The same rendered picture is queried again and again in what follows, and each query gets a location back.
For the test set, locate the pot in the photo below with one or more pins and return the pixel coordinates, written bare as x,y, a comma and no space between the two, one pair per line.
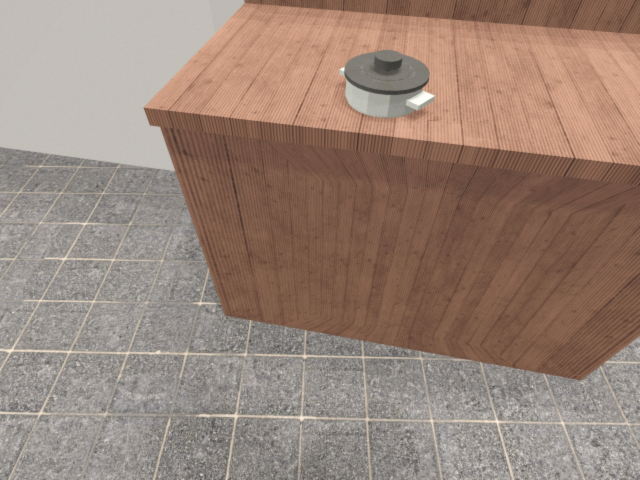
385,106

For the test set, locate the table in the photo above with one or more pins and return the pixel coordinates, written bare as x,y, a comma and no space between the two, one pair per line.
500,223

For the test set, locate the knob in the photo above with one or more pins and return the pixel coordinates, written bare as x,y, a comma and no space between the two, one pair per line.
388,59

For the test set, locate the lid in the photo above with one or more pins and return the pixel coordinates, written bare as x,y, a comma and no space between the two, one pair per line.
361,72

